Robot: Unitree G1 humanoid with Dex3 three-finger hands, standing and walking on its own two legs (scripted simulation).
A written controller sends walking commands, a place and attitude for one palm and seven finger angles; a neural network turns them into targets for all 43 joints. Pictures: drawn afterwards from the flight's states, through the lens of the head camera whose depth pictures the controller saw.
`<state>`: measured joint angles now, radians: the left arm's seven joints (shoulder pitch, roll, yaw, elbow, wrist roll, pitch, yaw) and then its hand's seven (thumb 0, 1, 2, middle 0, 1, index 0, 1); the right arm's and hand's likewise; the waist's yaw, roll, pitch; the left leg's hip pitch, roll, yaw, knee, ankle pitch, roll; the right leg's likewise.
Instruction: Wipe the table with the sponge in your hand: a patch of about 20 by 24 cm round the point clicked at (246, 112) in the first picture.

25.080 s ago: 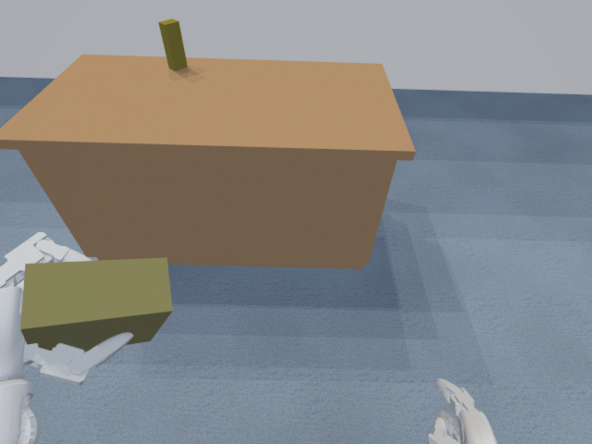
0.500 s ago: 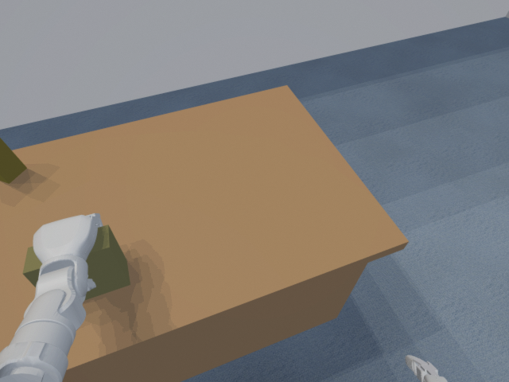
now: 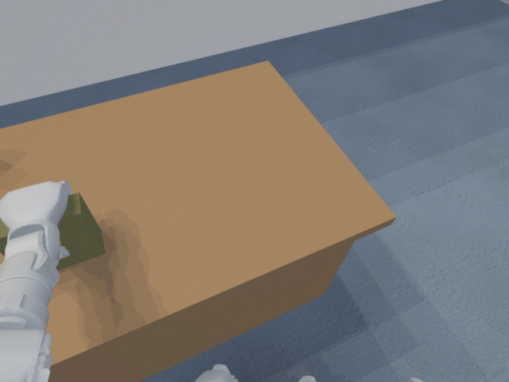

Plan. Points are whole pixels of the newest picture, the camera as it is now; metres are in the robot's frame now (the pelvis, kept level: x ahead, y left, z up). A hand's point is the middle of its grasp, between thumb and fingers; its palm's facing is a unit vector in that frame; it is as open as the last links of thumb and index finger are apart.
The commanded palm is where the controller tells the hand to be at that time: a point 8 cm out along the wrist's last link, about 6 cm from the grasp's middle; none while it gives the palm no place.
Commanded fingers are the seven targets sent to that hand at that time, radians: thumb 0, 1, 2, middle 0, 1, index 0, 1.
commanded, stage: wipe forward along the first lane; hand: left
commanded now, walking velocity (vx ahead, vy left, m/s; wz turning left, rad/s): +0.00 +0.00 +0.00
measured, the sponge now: (58, 243) +0.34 +0.37 -0.03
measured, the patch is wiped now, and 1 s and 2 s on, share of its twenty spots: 0.10 0.15 0.25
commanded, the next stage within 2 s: slide across to the middle lane in 0.68 s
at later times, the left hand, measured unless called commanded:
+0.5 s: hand (46, 203) +0.40 +0.40 +0.01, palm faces -0.14 +0.01 -0.99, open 9.8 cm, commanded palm +0.39 +0.38 +0.03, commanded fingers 0.00 0.10 1.30 -1.20 -1.60 -1.20 -1.60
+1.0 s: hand (47, 186) +0.43 +0.41 +0.01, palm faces -0.17 +0.03 -0.98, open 9.8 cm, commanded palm +0.44 +0.36 +0.05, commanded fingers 0.00 0.10 1.30 -1.20 -1.60 -1.20 -1.60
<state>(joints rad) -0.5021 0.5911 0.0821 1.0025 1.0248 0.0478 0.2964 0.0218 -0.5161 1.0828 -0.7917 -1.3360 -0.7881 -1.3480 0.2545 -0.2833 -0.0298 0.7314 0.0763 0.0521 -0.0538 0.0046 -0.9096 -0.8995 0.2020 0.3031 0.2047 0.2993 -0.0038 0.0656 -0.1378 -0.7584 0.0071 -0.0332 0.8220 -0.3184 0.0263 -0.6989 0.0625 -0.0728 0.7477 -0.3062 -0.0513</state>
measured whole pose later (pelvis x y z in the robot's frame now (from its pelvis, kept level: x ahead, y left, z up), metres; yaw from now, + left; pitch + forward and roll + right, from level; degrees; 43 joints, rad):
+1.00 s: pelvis +0.02 +0.04 -0.01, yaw -1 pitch +20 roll -5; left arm -0.73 0.69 0.04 1.13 1.05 0.07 0.26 0.02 -0.53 1.10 -0.80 -1.33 -0.80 -1.35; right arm 0.33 -0.27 -0.02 0.74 0.05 0.09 -0.02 0.00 -0.91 -0.90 0.20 0.30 0.21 0.30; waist -0.05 0.05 -0.16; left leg -0.86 -0.01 -0.02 0.87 -0.36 0.07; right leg -0.78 0.05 -0.06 0.75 -0.33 -0.01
